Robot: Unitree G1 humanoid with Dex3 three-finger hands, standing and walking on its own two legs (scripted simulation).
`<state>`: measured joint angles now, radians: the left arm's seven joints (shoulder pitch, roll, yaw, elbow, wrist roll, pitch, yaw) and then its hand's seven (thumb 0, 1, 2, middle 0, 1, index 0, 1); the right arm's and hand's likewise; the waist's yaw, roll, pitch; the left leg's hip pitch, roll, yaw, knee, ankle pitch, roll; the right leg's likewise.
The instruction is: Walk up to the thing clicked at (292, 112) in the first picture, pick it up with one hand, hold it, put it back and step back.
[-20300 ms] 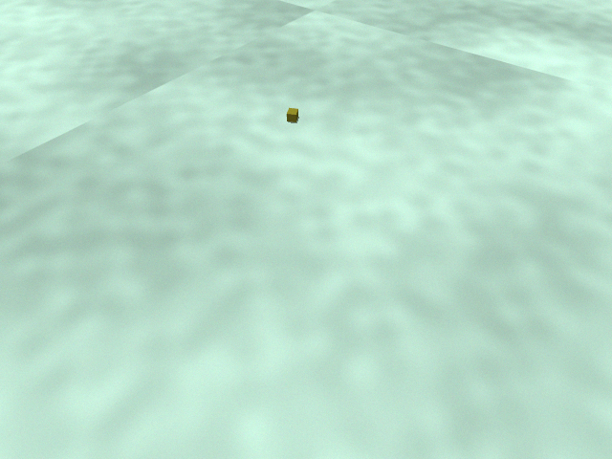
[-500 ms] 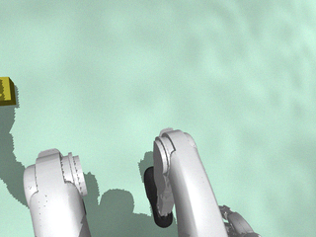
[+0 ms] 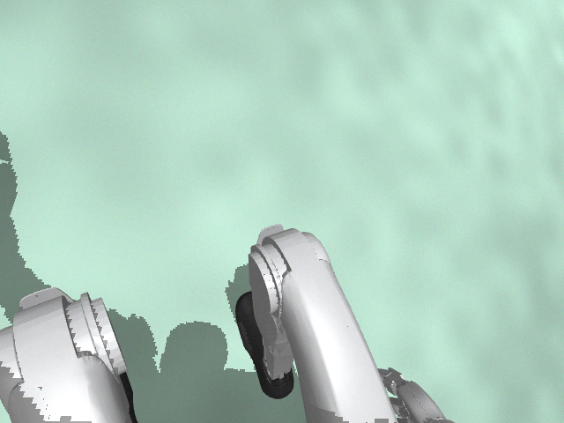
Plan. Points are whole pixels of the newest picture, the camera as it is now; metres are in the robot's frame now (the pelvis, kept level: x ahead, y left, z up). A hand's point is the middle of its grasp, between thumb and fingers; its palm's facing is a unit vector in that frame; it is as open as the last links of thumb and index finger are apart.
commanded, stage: approach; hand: left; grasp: from above
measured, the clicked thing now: out of the picture +0.49 +0.34 -0.29
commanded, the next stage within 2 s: close in in 0.16 s
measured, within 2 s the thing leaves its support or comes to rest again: neither
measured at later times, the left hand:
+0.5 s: hand out of the picture +0.43 +0.34 -0.19, palm faces -0.49 -0.16 -0.86, open 14.1 cm
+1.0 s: hand out of the picture +0.48 +0.34 -0.23, palm faces -0.45 -0.08 -0.89, open 14.1 cm
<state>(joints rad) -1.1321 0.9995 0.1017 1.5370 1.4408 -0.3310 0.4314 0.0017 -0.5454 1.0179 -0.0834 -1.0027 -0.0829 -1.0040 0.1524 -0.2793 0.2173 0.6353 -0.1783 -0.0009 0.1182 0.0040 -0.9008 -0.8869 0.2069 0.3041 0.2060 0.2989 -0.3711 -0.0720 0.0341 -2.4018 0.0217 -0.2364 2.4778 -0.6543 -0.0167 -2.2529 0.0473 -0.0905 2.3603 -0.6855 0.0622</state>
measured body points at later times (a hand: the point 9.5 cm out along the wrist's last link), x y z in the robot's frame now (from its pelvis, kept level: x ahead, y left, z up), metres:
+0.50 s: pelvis -0.01 +0.00 +0.00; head +0.25 +0.14 +0.35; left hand +0.46 +0.34 -0.14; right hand +0.09 -0.29 -0.06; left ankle +0.07 +0.13 -0.28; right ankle +0.11 -0.13 -0.28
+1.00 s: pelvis +0.01 +0.01 -0.01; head +0.27 +0.13 +0.33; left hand +0.50 +0.34 -0.18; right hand +0.06 -0.25 -0.08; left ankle +0.07 +0.13 -0.28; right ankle +0.11 -0.13 -0.28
